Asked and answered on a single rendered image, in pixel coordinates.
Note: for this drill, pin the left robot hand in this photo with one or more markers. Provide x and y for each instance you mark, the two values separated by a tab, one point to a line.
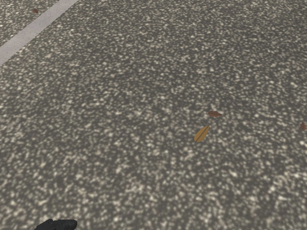
60	224

